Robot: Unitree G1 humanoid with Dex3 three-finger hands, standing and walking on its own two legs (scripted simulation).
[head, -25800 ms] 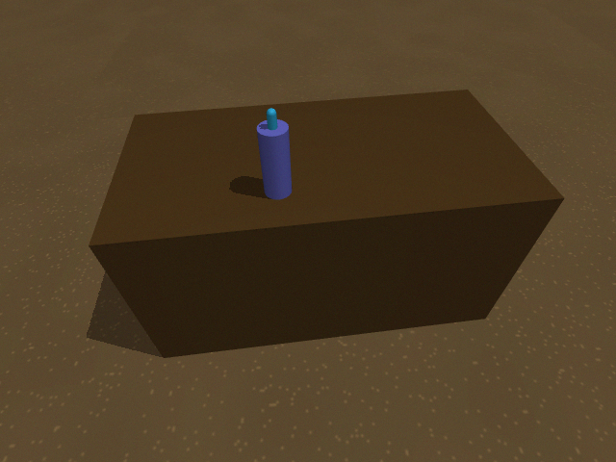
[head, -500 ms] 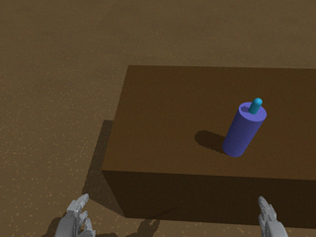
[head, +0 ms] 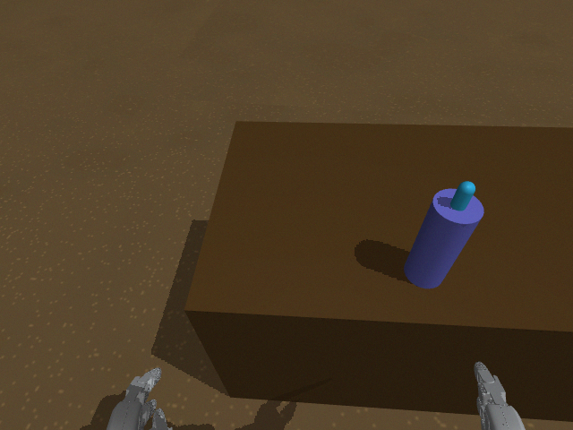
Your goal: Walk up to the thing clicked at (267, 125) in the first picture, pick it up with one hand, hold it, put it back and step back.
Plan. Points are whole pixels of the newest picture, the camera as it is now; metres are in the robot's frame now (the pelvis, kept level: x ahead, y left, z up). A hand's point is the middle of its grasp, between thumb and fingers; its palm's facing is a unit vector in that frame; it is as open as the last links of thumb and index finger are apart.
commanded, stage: home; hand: right
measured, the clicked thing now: (443, 234) +0.46 -0.22 +0.00
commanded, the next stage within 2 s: stand in 0.28 s
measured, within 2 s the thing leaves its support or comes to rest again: neither
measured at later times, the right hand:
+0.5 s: hand out of the picture +0.06 -0.24 -0.11, palm faces -0.01 +0.94 -0.35, open 16.8 cm
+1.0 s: hand out of the picture +0.04 -0.23 -0.09, palm faces +0.00 +0.94 -0.34, open 7.7 cm
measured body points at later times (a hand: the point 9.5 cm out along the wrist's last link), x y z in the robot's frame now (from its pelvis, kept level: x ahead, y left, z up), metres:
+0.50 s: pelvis -0.01 +0.01 +0.04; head -0.01 +0.01 +0.49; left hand +0.05 +0.30 -0.09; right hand +0.06 -0.29 -0.08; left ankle +0.03 +0.13 -0.68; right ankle -0.03 -0.13 -0.68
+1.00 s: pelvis -0.02 +0.02 +0.06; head -0.02 +0.03 +0.51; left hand +0.02 +0.31 -0.08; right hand +0.04 -0.28 -0.07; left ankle +0.03 +0.13 -0.68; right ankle -0.03 -0.13 -0.68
